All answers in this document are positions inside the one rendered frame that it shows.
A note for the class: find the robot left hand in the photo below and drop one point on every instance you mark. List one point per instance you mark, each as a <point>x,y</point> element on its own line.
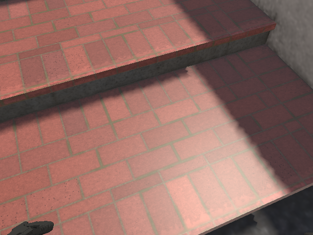
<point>33,228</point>

